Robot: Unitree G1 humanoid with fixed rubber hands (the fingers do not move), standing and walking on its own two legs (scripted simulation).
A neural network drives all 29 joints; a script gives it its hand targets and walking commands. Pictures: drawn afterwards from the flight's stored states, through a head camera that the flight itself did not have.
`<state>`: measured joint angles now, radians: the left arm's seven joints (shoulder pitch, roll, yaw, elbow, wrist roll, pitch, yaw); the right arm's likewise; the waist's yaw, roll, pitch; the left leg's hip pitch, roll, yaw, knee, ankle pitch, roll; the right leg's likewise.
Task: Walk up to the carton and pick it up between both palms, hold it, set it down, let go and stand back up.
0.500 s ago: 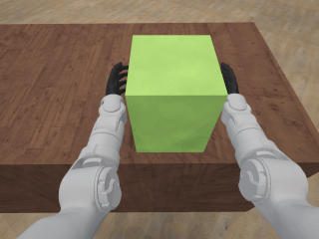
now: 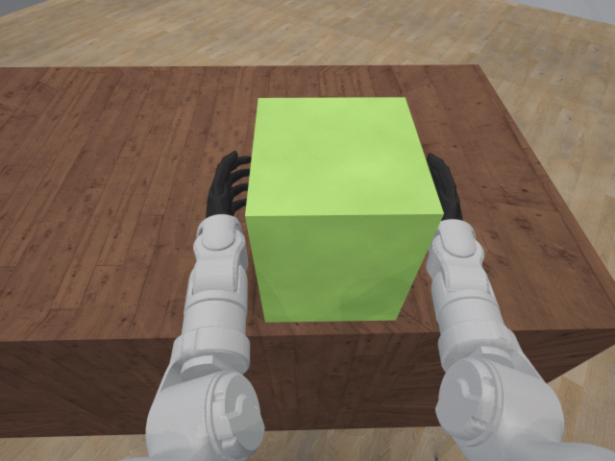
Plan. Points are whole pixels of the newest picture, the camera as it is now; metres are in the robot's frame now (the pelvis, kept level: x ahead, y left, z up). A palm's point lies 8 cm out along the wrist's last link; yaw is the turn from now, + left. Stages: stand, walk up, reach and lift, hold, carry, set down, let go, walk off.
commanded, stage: reach and lift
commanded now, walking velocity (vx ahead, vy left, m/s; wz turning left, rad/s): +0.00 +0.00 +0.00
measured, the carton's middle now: (331, 216) +0.43 -0.01 +0.06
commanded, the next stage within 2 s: none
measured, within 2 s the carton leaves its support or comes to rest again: leaves its support in 0.98 s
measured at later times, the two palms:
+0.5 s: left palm (223, 217) +0.40 +0.13 +0.10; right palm (444, 218) +0.40 -0.16 +0.09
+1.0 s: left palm (218, 224) +0.38 +0.14 +0.11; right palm (446, 223) +0.38 -0.15 +0.10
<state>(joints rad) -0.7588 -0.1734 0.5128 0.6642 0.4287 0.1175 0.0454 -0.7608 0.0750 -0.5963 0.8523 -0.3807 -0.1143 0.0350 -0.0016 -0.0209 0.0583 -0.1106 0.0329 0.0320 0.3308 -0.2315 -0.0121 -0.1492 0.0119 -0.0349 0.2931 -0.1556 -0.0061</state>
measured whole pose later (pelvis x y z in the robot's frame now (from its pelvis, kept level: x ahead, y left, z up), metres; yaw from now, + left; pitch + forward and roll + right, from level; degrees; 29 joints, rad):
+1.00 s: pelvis -0.02 +0.00 +0.00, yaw +1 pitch +1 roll -1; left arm -0.71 -0.13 0.40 0.64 0.33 0.15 0.10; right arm -0.75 0.03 -0.46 0.94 -0.25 -0.17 -0.02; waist -0.02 -0.02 0.03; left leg -0.15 0.04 0.02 0.34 -0.20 -0.02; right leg -0.16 0.01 -0.08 0.28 -0.12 -0.02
